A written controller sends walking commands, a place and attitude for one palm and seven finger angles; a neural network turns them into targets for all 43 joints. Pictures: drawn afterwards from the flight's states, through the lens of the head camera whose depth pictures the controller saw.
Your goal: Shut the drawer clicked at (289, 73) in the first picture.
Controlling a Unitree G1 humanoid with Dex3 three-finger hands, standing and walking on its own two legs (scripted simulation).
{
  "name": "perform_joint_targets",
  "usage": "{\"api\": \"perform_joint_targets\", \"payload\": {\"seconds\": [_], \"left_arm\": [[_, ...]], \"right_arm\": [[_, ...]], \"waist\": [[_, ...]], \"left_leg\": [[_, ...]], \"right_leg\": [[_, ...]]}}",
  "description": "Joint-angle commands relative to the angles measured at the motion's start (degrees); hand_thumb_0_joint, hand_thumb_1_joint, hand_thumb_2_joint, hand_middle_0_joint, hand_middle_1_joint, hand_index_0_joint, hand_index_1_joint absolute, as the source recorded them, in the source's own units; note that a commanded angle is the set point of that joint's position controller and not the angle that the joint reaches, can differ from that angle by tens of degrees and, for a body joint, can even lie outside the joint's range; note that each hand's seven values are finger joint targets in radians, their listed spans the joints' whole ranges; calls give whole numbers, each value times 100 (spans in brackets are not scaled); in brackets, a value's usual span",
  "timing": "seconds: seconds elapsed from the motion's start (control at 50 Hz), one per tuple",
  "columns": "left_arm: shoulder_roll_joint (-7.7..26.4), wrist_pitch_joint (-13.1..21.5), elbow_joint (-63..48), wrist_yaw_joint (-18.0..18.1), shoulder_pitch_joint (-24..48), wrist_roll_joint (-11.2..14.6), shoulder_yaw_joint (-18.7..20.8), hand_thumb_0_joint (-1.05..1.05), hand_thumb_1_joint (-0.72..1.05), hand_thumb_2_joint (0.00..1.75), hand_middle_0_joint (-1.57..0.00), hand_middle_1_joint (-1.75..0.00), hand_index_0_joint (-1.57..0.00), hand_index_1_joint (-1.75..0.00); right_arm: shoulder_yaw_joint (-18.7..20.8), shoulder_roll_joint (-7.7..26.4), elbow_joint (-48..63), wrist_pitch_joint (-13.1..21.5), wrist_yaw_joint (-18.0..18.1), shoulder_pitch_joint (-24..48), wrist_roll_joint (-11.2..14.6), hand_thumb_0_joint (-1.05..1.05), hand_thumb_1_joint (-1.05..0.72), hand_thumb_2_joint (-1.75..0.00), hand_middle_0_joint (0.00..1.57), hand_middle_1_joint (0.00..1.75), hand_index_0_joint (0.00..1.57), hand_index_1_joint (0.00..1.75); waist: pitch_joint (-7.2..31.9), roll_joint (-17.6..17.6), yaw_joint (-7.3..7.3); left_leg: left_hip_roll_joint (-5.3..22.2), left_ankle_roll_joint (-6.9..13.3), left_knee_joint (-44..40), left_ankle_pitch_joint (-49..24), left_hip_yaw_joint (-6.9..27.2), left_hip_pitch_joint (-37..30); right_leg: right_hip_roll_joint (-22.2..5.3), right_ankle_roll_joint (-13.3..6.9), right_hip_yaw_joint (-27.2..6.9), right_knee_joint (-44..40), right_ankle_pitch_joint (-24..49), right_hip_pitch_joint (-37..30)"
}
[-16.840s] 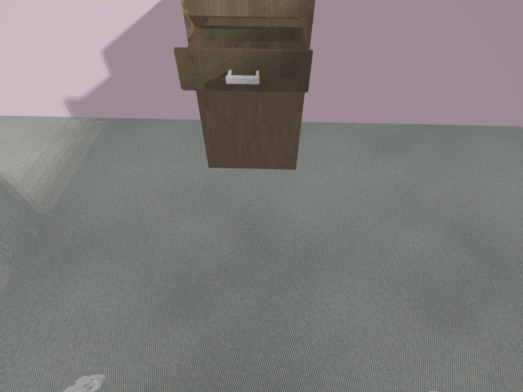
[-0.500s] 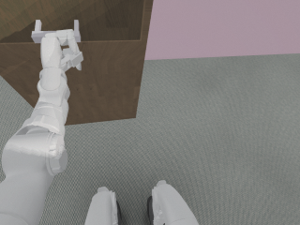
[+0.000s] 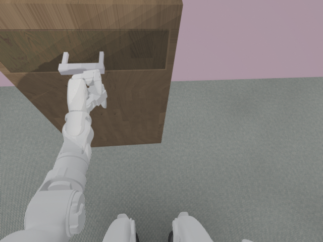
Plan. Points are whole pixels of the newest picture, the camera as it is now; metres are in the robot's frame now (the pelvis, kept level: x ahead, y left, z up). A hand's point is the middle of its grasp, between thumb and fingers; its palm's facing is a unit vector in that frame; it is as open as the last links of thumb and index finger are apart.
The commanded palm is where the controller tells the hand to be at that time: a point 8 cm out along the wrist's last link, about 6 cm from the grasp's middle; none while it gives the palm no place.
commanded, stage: draw the hand back to the body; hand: left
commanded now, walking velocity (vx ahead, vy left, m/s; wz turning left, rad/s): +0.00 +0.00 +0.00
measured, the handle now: (83, 62) +0.57 +0.18 +0.05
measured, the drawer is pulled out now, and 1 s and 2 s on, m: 0.00 0.00 0.00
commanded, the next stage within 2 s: step back with the hand held close in 1.32 s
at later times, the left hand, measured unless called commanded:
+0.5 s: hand (62, 132) +0.32 +0.16 +0.14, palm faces +0.03 -0.99 -0.10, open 3.3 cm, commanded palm +0.29 +0.22 +0.15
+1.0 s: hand out of the picture +0.22 +0.23 +0.22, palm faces +0.34 -0.88 -0.32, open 3.2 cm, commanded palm +0.17 +0.27 +0.24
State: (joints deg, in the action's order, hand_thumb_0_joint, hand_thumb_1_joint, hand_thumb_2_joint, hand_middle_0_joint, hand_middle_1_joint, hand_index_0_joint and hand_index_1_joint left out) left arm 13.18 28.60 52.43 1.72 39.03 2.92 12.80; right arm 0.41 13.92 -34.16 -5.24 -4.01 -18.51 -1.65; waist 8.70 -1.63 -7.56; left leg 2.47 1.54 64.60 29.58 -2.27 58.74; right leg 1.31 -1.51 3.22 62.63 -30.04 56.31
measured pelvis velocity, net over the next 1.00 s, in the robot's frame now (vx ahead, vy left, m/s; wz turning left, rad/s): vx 0.02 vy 0.00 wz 0.02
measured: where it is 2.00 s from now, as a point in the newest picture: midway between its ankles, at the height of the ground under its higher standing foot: outside the picture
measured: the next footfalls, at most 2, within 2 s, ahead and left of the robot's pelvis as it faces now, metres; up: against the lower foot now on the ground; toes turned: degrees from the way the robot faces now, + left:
none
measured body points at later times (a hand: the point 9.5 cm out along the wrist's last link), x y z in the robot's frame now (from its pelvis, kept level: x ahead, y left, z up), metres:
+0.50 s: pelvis +0.01 -0.01 +0.05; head +0.04 -0.02 +0.50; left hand +0.31 +0.21 +0.14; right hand +0.18 -0.25 -0.03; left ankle +0.00 +0.10 -0.65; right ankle -0.01 -0.11 -0.65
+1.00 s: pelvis +0.02 +0.00 +0.09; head +0.00 -0.02 +0.54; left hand +0.19 +0.28 +0.24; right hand +0.21 -0.21 +0.01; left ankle +0.00 +0.10 -0.65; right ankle -0.01 -0.11 -0.65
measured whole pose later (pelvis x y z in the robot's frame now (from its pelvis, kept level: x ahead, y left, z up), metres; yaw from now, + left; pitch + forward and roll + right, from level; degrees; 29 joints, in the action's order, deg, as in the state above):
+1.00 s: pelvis +0.02 +0.00 +0.09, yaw +1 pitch -3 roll +0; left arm 18.2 3.3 -19.8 5.5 -24.4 4.8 11.4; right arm -2.9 12.9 -33.1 2.6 3.7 -10.8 0.7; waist 0.4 -3.2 2.6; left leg 0.0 1.4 26.1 15.5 -2.5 7.6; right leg 0.6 -1.0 2.1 24.5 -16.0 5.4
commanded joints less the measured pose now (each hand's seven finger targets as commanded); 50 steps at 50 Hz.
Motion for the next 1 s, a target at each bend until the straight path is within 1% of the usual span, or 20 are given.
{"api": "perform_joint_targets", "payload": {"seconds": [0.0, 0.04, 0.08, 0.12, 0.16, 0.22, 0.3, 0.36, 0.38, 0.42, 0.44, 0.46, 0.48, 0.5, 0.52, 0.6, 0.7, 0.74, 0.82, 0.98], "left_arm": [[1078, 146, -2387, -129, 846, 240, 206, 0, 90, 90, -140, -160, -140, -160], [1074, -66, -3026, -238, 103, 411, 213, 0, 90, 90, -140, -160, -140, -160], [1025, -293, -3441, -337, -452, 557, 157, 0, 90, 90, -140, -160, -140, -160], [821, -468, -3711, -416, -701, 668, -46, 0, 90, 90, -140, -160, -140, -160], [846, -560, -3839, -509, -821, 744, -58, 0, 90, 90, -140, -160, -140, -160], [589, -643, -4000, -707, -1134, 820, -356, 0, 90, 90, -140, -160, -140, -160], [637, -795, -4457, -990, -1484, 933, -446, 0, 90, 90, -140, -160, -140, -160], [935, -915, -4997, -1087, -1867, 1066, -157, 0, 90, 90, -140, -160, -140, -160], [936, -969, -5102, -1093, -1963, 1081, -166, 0, 90, 90, -140, -160, -140, -160], [1059, -1065, -5361, -1059, -2194, 1153, 26, 0, 90, 90, -140, -160, -140, -160], [1723, -1324, -5659, -517, -2536, 499, -34, 0, 90, 90, -140, -160, -140, -160], [1306, -1519, -5825, -263, -2808, 453, -232, 0, 90, 90, -140, -160, -140, -160], [1277, -1635, -5936, -126, -2991, 434, -207, 0, 90, 90, -140, -160, -140, -160], [1185, -1736, -6083, -37, -3174, 366, -319, 0, 90, 90, -140, -160, -140, -160], [1267, -1832, -6127, 64, -3219, 325, -252, 0, 90, 90, -140, -160, -140, -160], [1178, -2064, -6420, 269, -3462, 233, -305, 0, 90, 90, -140, -160, -140, -160], [1208, -2184, -7187, 375, -4009, 179, -211, 0, 90, 90, -140, -160, -140, -160], [1290, -2199, -7380, 391, -4295, 175, -92, 0, 90, 90, -140, -160, -140, -160], [1362, -2168, -8069, 452, -4891, 161, 136, 0, 90, 90, -140, -160, -140, -160], [1433, -2134, -8686, 461, -6072, 189, 640, 0, 90, 90, -140, -160, -140, -160]], "right_arm": [[337, 867, 656, 22, 73, -808, 140, 0, -90, -90, 20, 30, 20, 30], [327, 811, 860, 64, 105, -711, 224, 0, -90, -90, 20, 30, 20, 30], [304, 765, 943, 96, 149, -606, 311, 0, -90, -90, 20, 30, 20, 30], [281, 758, 983, 161, 205, -478, 373, 0, -90, -90, 20, 30, 20, 30], [251, 770, 953, 232, 264, -352, 403, 0, -90, -90, 20, 30, 20, 30], [217, 758, 938, 346, 333, -125, 442, 0, -90, -90, 20, 30, 20, 30], [185, 754, 1018, 511, 395, 133, 474, 0, -90, -90, 20, 30, 20, 30], [142, 755, 1140, 646, 456, 376, 480, 0, -90, -90, 20, 30, 20, 30], [109, 734, 1186, 680, 473, 499, 499, 0, -90, -90, 20, 30, 20, 30], [73, 725, 1264, 769, 504, 660, 497, 0, -90, -90, 20, 30, 20, 30], [117, 658, 1297, 612, 644, 969, 486, 0, -90, -90, 20, 30, 20, 30], [56, 545, 1415, 556, 723, 1090, 482, 0, -90, -90, 20, 30, 20, 30], [46, 549, 1430, 558, 765, 1089, 488, 0, -90, -90, 20, 30, 20, 30], [17, 544, 1414, 551, 796, 1184, 489, 0, -90, -90, 20, 30, 20, 30], [-11, 544, 1366, 531, 835, 1232, 482, 0, -90, -90, 20, 30, 20, 30], [-81, 528, 1282, 564, 932, 1374, 429, 0, -90, -90, 20, 30, 20, 30], [-136, 496, 1197, 736, 955, 1474, 358, 0, -90, -90, 20, 30, 20, 30], [-137, 527, 1137, 820, 943, 1517, 320, 0, -90, -90, 20, 30, 20, 30], [-135, 477, 1104, 980, 888, 1520, 275, 0, -90, -90, 20, 30, 20, 30], [-75, 455, 1001, 1126, 793, 1532, 224, 0, -90, -90, 20, 30, 20, 30]], "waist": [[3433, -434, 334], [3471, -192, 454], [3036, 192, 455], [2442, 490, 343], [2020, 366, 301], [1504, 95, 229], [1477, -123, 314], [1610, -190, 486], [1395, -260, 494], [1300, -57, 586], [1334, 201, 840], [923, 185, 729], [759, 353, 734], [645, 15, 772], [458, 51, 768], [91, 258, 755], [93, -54, 841], [-53, 12, 889], [-80, -217, 961], [-488, -101, 1041]], "left_leg": [[-168, -13, -827, -3873, 216, -2927], [-203, 33, -990, -4040, 121, -2879], [-219, 73, -1202, -3836, 28, -2608], [-241, 100, -1392, -3298, -28, -2495], [-253, 93, -1546, -2953, -19, -2579], [-246, 86, -1707, -2656, 35, -2828], [-255, 87, -1875, -2719, 97, -3202], [-263, 93, -2046, -2712, 138, -3418], [-262, 86, -2131, -2607, 144, -3432], [-271, 90, -2271, -2408, 164, -3410], [-256, 90, -2586, -2305, 106, -3697], [-264, 88, -2775, -2127, 54, -3730], [-254, 81, -2870, -1998, 78, -3729], [-239, 81, -2982, -2001, 56, -3882], [-228, 91, -3063, -1977, 52, -3994], [-209, 120, -3472, -1895, 109, -4482], [-201, 126, -3809, -2289, 127, -5125], [-196, 111, -3938, -2383, 167, -5222], [-160, 75, -4119, -2717, 202, -5429], [-117, 63, -4219, -2847, 173, -5368]], "right_leg": [[136, 23, -179, -874, 3819, -2251], [120, 40, -236, -1016, 4439, -2941], [88, 90, -256, -1212, 4827, -3405], [78, 154, -255, -1446, 4737, -3472], [78, 153, -260, -1626, 4348, -3362], [82, 129, -225, -1862, 3711, -3076], [46, 102, -216, -2016, 3636, -3238], [30, 81, -197, -2102, 3539, -3514], [26, 74, -177, -2170, 3407, -3468], [15, 83, -171, -2272, 3185, -3617], [-162, 61, -505, -2649, 2994, -3918], [-194, 114, -518, -2875, 2846, -3963], [-215, 122, -479, -2970, 2634, -3991], [-206, 81, -444, -3042, 2529, -4008], [-190, 72, -415, -3167, 2439, -3995], [-142, 63, -361, -3581, 2152, -4157], [-142, 30, -307, -3870, 2495, -4550], [-96, 22, -278, -4015, 2517, -4611], [-120, -9, -213, -4050, 2757, -4874], [-130, 5, -208, -4195, 2860, -5012]]}}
